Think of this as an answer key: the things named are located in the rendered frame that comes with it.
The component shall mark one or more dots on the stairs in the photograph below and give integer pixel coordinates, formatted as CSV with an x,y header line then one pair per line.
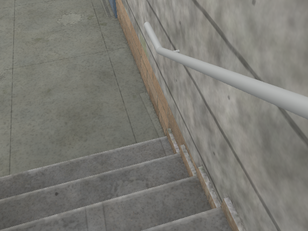
x,y
138,187

